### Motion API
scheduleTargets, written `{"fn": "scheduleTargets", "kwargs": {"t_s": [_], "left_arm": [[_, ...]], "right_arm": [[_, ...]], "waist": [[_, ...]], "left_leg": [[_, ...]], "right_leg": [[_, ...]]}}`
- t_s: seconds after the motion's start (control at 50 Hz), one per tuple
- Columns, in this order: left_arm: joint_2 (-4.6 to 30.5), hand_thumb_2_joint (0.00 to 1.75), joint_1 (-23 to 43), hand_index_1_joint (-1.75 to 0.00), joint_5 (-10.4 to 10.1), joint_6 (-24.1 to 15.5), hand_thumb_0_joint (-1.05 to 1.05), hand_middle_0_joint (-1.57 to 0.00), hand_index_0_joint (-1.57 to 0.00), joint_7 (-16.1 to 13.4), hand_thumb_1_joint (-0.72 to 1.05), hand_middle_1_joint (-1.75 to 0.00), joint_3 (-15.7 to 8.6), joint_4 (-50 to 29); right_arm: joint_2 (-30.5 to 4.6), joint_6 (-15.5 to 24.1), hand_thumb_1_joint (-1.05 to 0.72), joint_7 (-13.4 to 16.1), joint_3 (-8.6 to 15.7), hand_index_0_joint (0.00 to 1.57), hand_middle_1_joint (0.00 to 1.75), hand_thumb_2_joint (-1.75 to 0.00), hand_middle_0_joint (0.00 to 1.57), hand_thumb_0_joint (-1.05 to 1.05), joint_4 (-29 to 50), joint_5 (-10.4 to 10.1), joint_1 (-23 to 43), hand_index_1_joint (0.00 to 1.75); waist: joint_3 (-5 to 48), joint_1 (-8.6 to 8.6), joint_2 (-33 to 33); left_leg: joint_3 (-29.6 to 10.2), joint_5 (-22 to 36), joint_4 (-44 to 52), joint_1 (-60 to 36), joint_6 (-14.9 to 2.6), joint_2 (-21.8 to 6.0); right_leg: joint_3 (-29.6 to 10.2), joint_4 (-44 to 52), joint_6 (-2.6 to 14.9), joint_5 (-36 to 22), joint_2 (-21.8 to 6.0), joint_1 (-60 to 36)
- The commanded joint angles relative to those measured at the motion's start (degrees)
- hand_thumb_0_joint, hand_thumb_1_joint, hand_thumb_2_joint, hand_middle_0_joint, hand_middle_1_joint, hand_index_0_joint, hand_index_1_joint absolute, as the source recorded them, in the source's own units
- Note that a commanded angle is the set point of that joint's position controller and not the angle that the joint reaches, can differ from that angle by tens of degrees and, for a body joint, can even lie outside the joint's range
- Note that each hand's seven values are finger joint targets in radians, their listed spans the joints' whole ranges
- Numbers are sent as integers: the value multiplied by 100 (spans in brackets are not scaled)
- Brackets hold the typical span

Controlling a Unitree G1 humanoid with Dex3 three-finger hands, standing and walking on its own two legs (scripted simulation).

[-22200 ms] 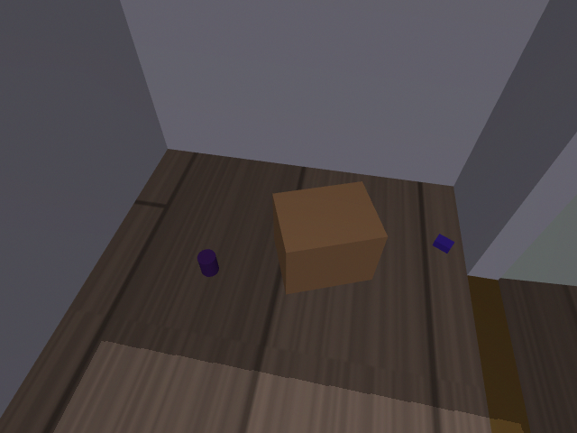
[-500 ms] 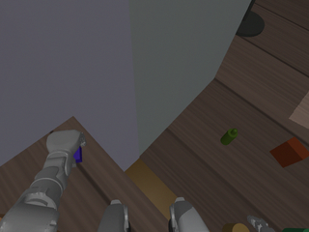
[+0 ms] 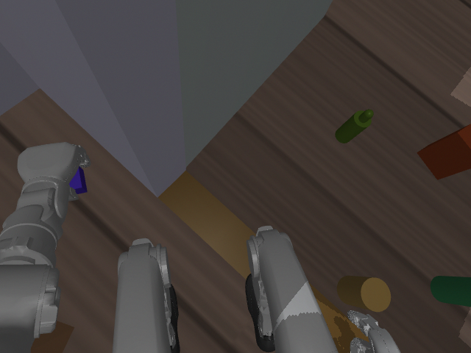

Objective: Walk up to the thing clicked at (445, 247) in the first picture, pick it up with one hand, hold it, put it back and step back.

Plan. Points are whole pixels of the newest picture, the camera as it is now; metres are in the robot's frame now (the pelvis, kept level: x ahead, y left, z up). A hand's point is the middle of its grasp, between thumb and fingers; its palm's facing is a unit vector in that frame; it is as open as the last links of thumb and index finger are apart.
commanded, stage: crouch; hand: left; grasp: from above
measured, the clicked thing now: (63, 182) +0.44 +0.28 -0.18
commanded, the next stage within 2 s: lower in 0.92 s
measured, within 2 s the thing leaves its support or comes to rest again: neither
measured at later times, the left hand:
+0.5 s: hand (80, 186) +0.44 +0.27 -0.25, palm faces -0.46 -0.07 -0.89, open 7.3 cm
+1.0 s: hand (85, 188) +0.46 +0.28 -0.30, palm faces -0.46 -0.07 -0.89, open 7.3 cm
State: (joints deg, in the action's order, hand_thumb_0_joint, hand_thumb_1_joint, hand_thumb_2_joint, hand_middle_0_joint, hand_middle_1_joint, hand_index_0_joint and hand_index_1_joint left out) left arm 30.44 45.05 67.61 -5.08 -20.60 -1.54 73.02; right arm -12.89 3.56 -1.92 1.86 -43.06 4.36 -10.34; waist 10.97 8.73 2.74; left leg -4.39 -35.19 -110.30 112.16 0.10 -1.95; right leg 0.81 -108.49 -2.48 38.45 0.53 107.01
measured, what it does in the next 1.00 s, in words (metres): lowers itself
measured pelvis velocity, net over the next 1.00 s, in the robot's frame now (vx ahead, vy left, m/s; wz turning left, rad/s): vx -0.01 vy -0.01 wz -0.08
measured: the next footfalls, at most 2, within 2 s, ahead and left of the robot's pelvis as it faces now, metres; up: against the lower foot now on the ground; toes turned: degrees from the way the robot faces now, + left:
none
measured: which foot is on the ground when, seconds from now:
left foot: down 0.00-1.00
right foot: down 0.00-1.00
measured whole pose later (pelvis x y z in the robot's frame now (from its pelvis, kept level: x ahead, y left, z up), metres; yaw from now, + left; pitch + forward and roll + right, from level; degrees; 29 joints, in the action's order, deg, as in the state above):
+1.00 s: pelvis -0.01 -0.01 -0.14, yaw -5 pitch +34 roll -8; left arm 42.9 55.2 71.2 -10.0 -22.7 -6.9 85.1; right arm -14.5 3.2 -6.6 -3.4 -43.5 8.2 -7.6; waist 2.8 12.3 -1.0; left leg -9.3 -37.6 -135.9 133.1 1.3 -2.0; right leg 3.3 -132.6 -2.8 40.6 3.0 126.8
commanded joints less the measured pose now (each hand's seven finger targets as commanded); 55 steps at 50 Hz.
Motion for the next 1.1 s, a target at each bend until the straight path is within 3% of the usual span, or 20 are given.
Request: {"fn": "scheduleTargets", "kwargs": {"t_s": [0.0, 0.04, 0.1, 0.16, 0.2, 0.26, 0.36, 0.4, 0.42, 0.46, 0.54, 0.6, 0.72, 0.86, 1.02, 1.08], "left_arm": [[1501, 24, 2030, -23, 16, 7, 0, -112, -118, -358, 81, -29, -289, -905], [1572, 25, 2289, -21, 34, 3, 0, -114, -119, -361, 82, -27, -285, -1014], [1589, 25, 2195, -22, 45, 21, 0, -114, -119, -360, 82, -27, -297, -667], [1910, 23, 2325, -21, 68, -6, 0, -114, -120, -346, 82, -27, -436, -773], [1748, 23, 2330, -20, 52, -18, 0, -116, -121, -308, 83, -25, -344, -634], [1987, 22, 2513, -18, 71, -96, 0, -116, -121, -287, 82, -23, -441, -628], [2028, 27, 2418, -20, 72, -194, 0, -118, -121, -261, 83, -24, -439, -256], [2329, 24, 2711, -20, 104, -257, 0, -117, -121, -282, 83, -24, -566, -465], [2275, 23, 2470, -20, 121, -253, 0, -117, -122, -276, 84, -25, -542, -91], [2175, 23, 2500, -20, 151, -296, 0, -118, -123, -277, 85, -24, -478, -62], [2464, 24, 2640, -20, 186, -359, 0, -121, -126, -327, 89, -25, -593, -2], [2483, 24, 2859, -20, 207, -394, 0, -121, -126, -364, 90, -25, -603, 36], [2702, 24, 2886, -20, 259, -436, 0, -122, -127, -426, 90, -24, -670, 116], [2750, 22, 2861, -20, 301, -462, 0, -124, -128, -473, 92, -25, -661, 358], [2824, 28, 2780, -22, 294, -479, 0, -129, -130, -495, 91, -23, -692, 243], [2637, 30, 2647, -22, 267, -475, 0, -129, -130, -473, 91, -23, -556, 707]], "right_arm": [[-1301, 130, -89, -37, 398, 20, 30, -90, 20, 0, 167, 69, -974, 30], [-1313, 124, -89, -70, 407, 20, 30, -90, 20, 0, 172, 86, -938, 30], [-1329, 105, -89, -121, 382, 20, 30, -90, 20, 0, 123, 125, -954, 30], [-1317, 76, -89, -168, 364, 20, 30, -90, 20, 0, 131, 144, -951, 30], [-1326, 61, -89, -207, 339, 20, 30, -90, 20, 0, 143, 168, -921, 30], [-1372, 44, -90, -229, 317, 20, 30, -90, 20, 0, 133, 175, -915, 30], [-1377, 29, -90, -302, 273, 20, 30, -90, 20, 0, 137, 218, -917, 30], [-1406, 10, -90, -304, 266, 20, 30, -90, 20, 0, 102, 218, -866, 30], [-1377, 10, -90, -323, 246, 20, 30, -90, 20, 0, 116, 233, -872, 30], [-1396, -1, -90, -334, 230, 20, 30, -90, 20, 0, 89, 253, -880, 30], [-1428, -26, -90, -351, 199, 20, 30, -90, 20, 0, 70, 264, -863, 30], [-1486, -30, -90, -350, 140, 20, 30, -90, 20, 0, 43, 302, -869, 30], [-1516, -37, -90, -365, 34, 20, 30, -90, 20, 0, 9, 331, -878, 30], [-1565, -14, -90, -396, -86, 20, 30, -90, 20, 0, 12, 387, -847, 30], [-1580, -28, -90, -419, -131, 20, 30, -90, 20, 0, 16, 407, -863, 30], [-1636, -25, -90, -450, -164, 20, 30, -90, 20, 0, 39, 421, -821, 30]], "waist": [[3912, 62, 1014], [4090, 77, 1263], [3701, 166, 1069], [3914, 82, 1151], [3621, 167, 1145], [3605, 168, 1288], [3393, 233, 1031], [3584, 144, 1159], [3332, 164, 1150], [3400, 216, 972], [3478, 141, 1125], [3307, 265, 1177], [3410, 241, 1220], [3057, 327, 1385], [3224, 322, 1426], [2814, 493, 1245]], "left_leg": [[99, 970, 930, -3251, -57, 98], [67, 1074, 797, -3337, -31, 72], [142, 987, 504, -2830, -70, 76], [224, 1110, 252, -2751, -90, 74], [201, 967, 173, -2538, -86, 63], [188, 925, 7, -2376, -76, 61], [243, 814, -330, -1950, -125, 51], [262, 748, -411, -1857, -125, 60], [269, 654, -424, -1737, -116, 60], [246, 630, -551, -1680, -132, 51], [262, 590, -714, -1527, -126, 52], [189, 384, -749, -1389, -120, 59], [203, 594, -1016, -1317, -126, 57], [149, 433, -1120, -1131, -104, 48], [148, 717, -1341, -1169, -104, 36], [51, 667, -1369, -1026, -105, 20]], "right_leg": [[490, 909, 477, -1225, 103, -1076], [530, 686, 498, -1283, 117, -875], [529, 554, 460, -1315, 127, -786], [506, 385, 462, -1422, 164, -824], [547, 275, 464, -1304, 175, -634], [562, 61, 475, -1281, 179, -474], [579, -101, 443, -1231, 232, -413], [583, -213, 460, -1147, 251, -351], [588, -259, 467, -1048, 249, -287], [628, -304, 455, -1039, 280, -239], [657, -494, 467, -981, 304, -150], [720, -616, 470, -814, 287, 110], [759, -808, 455, -1035, 321, 81], [850, -999, 458, -910, 313, 348], [879, -1134, 426, -1208, 343, 219], [953, -1213, 431, -1170, 338, 497]]}}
